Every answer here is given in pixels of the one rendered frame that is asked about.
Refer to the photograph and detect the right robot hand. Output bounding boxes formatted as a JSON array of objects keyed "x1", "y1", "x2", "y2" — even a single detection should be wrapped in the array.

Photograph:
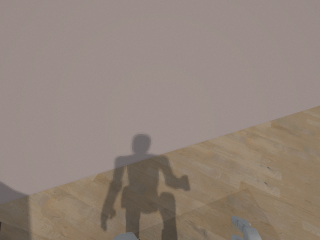
[{"x1": 230, "y1": 215, "x2": 262, "y2": 240}]

